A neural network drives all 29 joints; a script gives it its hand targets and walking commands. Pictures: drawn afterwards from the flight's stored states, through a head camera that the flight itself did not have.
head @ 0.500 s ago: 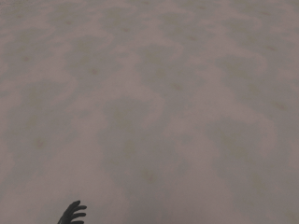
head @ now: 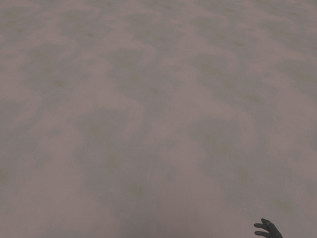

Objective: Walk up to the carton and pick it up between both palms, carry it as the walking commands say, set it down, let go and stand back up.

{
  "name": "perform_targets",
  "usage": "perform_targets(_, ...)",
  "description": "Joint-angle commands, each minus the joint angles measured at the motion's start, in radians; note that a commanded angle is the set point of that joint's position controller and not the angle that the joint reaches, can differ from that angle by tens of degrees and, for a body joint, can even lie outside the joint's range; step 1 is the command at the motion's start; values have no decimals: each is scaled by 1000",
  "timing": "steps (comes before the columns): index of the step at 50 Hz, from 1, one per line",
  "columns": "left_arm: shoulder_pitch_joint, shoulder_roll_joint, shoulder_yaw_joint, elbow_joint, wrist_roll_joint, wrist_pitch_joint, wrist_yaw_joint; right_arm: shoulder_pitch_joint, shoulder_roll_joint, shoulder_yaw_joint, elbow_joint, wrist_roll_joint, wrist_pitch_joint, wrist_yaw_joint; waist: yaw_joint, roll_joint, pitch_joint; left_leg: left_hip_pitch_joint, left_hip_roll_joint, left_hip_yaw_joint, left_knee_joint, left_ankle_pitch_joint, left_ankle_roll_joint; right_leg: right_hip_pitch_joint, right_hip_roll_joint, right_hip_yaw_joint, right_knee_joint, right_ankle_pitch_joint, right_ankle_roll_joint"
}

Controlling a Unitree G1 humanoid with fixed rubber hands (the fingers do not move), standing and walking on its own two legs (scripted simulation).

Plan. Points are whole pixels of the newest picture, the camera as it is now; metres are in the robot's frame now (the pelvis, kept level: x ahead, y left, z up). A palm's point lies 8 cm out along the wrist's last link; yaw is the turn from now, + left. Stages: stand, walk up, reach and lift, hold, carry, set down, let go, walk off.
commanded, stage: walk up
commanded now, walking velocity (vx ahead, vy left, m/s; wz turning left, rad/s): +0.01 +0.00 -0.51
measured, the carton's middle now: out of the picture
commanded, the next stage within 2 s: none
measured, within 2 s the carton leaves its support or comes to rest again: neither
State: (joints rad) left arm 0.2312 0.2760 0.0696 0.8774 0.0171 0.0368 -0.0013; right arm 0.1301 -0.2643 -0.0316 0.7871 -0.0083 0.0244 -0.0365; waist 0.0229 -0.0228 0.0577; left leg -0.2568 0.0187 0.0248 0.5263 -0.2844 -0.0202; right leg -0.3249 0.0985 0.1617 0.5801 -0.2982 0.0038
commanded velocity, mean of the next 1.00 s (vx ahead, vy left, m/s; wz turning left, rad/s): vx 0.38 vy -0.07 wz -0.50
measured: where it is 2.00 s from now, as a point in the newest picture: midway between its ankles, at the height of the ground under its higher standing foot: (247, 176)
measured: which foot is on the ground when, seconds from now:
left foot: down 0.00-0.48, up 0.50-0.88, down 0.90-1.00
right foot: up 0.00-0.46, down 0.48-0.92, up 0.94-1.00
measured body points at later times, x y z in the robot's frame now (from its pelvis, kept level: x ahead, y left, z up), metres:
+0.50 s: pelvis +0.02 -0.08 +0.00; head +0.04 -0.09 +0.45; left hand +0.28 +0.11 -0.09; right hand -0.08 -0.36 -0.13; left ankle -0.01 +0.11 -0.72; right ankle -0.03 -0.18 -0.74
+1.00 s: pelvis +0.26 -0.18 -0.01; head +0.29 -0.18 +0.44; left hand +0.35 +0.07 -0.16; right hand +0.29 -0.48 -0.11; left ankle +0.38 -0.12 -0.73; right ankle +0.05 -0.21 -0.64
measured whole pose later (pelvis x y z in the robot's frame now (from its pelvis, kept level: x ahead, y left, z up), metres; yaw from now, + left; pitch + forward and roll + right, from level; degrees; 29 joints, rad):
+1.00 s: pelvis +0.26 -0.18 -0.01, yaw -31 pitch +0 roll +0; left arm 0.46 0.27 0.05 0.94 0.02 -0.04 -0.01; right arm 0.10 -0.24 -0.05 0.81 -0.02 -0.06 0.00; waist 0.09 -0.04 0.05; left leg -0.42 0.08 0.15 0.64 -0.22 0.02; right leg -0.24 0.05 0.10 1.16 -0.40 -0.03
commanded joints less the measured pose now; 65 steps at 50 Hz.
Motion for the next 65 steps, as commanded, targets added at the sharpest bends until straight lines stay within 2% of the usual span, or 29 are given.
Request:
perform_targets(1, -27, 112, 21, -98, 17, -7, 1, 116, -257, -74, -30, -28, -2, -2, -76, 252, -84, 153, 479, -389, -212, 348, 200, -256, -54, -82, 386, -303, 56)
perform_targets(3, -20, 109, 22, -72, 8, 5, -10, 38, -179, -54, -33, -27, -8, -4, -36, 163, -51, 80, 371, -230, -199, 386, 176, -207, -83, -83, 511, -214, 54)
perform_targets(5, -3, 99, 20, -67, 2, 19, -26, 3, -148, -46, -38, -34, -10, -7, -20, 211, -36, 63, 287, -91, -186, 433, 150, -187, -91, -132, 538, -147, 70)
perform_targets(13, -177, 46, -10, -124, -19, 26, -52, 135, -182, -65, -17, -48, -23, 6, -83, 229, -56, 164, 323, 5, -157, 453, 156, -138, -107, -208, 229, -147, 37)
perform_targets(14, -224, 73, -7, -155, 5, 29, -78, 227, -244, -87, 4, -53, -27, -4, -118, 180, -90, 243, 423, -117, -253, 148, 180, -228, -119, -202, 264, -162, 38)
perform_targets(15, -294, 94, -2, -200, 14, 37, -109, 292, -279, -100, 23, -43, -31, -9, -146, 153, -79, 288, 480, -254, -361, -347, 187, -331, -165, -144, 295, -129, 29)
perform_targets(16, -326, 92, -2, -220, 18, 34, -121, 252, -268, -98, 12, -37, -34, -11, -133, 157, -16, 261, 493, -269, -386, -404, 164, -376, -192, -117, 295, -74, 33)
perform_targets(17, -305, 77, -7, -216, 19, 21, -123, 226, -248, -95, 5, -38, -41, -7, -112, 156, 0, 234, 462, -204, -379, -348, 141, -332, -197, -117, 245, -73, 31)
perform_targets(21, -140, 59, -13, -142, 24, -13, -104, 187, -225, -78, 20, -34, -55, 23, -40, 169, -21, 47, 348, 51, -337, -185, 74, 42, -101, -266, -33, -111, 6)
perform_targets(23, 16, 110, 8, -82, 41, -28, -85, 173, -214, -69, 0, -18, -51, 36, 37, 62, -102, -86, 267, 173, -104, -107, 8, 317, -45, -323, -179, -57, -10)
perform_targets(24, 162, 177, 37, -38, 48, -39, -72, 141, -174, -63, -25, -19, -52, 45, 119, -91, -165, -249, 181, 253, 202, -37, -34, 513, -149, -155, -261, -133, -51)
perform_targets(25, 261, 289, 54, -32, 45, -48, -50, 48, -94, -44, -108, -31, -62, 56, 192, -373, -132, -590, 56, 184, 549, -306, -45, 553, -411, 342, -385, -373, -152)
perform_targets(26, 258, 289, 43, -33, 30, -54, -33, -12, -90, -44, -127, -52, -69, 60, 161, -245, -75, -682, 126, 44, 663, -252, -39, 498, -487, 423, -422, -413, -215)
perform_targets(27, 226, 231, 30, -25, 22, -64, -25, -12, -107, -52, -122, -53, -78, 68, 116, -118, -46, -682, 151, -7, 697, -133, -38, 472, -445, 376, -399, -330, -214)
perform_targets(29, 91, 159, 10, -45, 14, -84, -17, 57, -115, -62, -83, -37, -77, 79, 18, -36, -14, -588, 166, -26, 614, 25, -65, 384, -340, 194, -376, -22, -177)
perform_targets(31, 79, 132, 1, -43, 9, -96, -13, 96, -98, -64, -59, -32, -65, 85, -22, -59, -36, -492, 133, 6, 580, 51, -86, 322, -289, 88, -342, 283, -155)
perform_targets(32, 96, 126, -1, -38, 5, -101, -12, 83, -86, -63, -59, -29, -61, 87, -25, -63, -34, -464, 121, 19, 547, 55, -93, 301, -285, 70, -346, 344, -160)
perform_targets(36, 199, 137, 0, -10, -7, -110, 4, -91, -47, -54, -102, -22, -57, 90, 26, -69, 35, -451, 103, 35, 351, 95, -103, 287, -300, 85, -397, 367, -180)
perform_targets(41, 290, 138, 1, 28, -5, -113, 15, -206, -36, -45, -136, -15, -60, 89, 49, -107, 56, -385, 75, 49, 182, 118, -61, 346, -317, 100, -372, 525, -147)
perform_targets(43, 260, 134, -2, 27, -7, -111, 12, -123, -50, -48, -112, -11, -65, 80, -12, -127, 11, -171, 28, 74, 88, 89, -30, 294, -266, 43, -272, 731, -100)
perform_targets(45, 248, 141, 6, 24, -15, -108, 1, 194, -132, -82, -5, 7, -75, 49, -143, -76, -156, 318, 13, 109, -4, 96, -19, 118, -151, -31, 109, 748, -65)
perform_targets(46, 262, 85, -7, 10, -3, -117, 2, 360, -226, -106, 49, -17, -85, 29, -187, 68, -210, 534, 239, -177, -48, -4, 11, -142, -66, -37, 403, 377, -44)
perform_targets(47, 311, 32, -8, -24, -7, -120, 4, 410, -317, -111, 64, -34, -84, 22, -148, 283, -273, 575, 537, -643, -205, 8, 107, -352, -3, -67, 701, -151, -18)
perform_targets(48, 278, 96, -3, -20, 7, -111, -1, 364, -267, -104, 74, -16, -77, 22, -123, 177, -266, 450, 521, -637, -227, -17, 120, -302, -88, 16, 805, -123, -39)
perform_targets(50, 216, 49, 1, -23, 11, -79, -24, 233, -165, -73, 73, -13, -79, 7, -41, 58, -107, 213, 457, -417, -237, 126, 115, -289, -149, 14, 801, -6, -17)
perform_targets(53, 188, -3, 3, -25, 16, -36, -59, 155, -73, -44, 94, -24, -95, 13, 24, 154, -10, -18, 362, -119, -278, 279, 114, -237, -196, -60, 730, 53, 12)
perform_targets(55, 131, -19, 3, -36, 14, -23, -70, 187, -80, -40, 114, -27, -105, 20, 24, 178, -9, -40, 337, -24, -311, 271, 106, -222, -208, -96, 624, 116, 22)
perform_targets(59, -65, -41, -10, -74, 3, -20, -101, 247, -133, -48, 143, -29, -109, 20, -18, 185, 46, -26, 305, 77, -363, 210, 72, -178, -219, -156, 247, 199, 29)
perform_targets(65, -205, -2, -3, -69, 5, -37, -108, 312, -192, -71, 159, -24, -92, 25, -66, 211, 48, 86, 328, 94, -337, 155, 55, -95, -191, -239, 4, 160, 17)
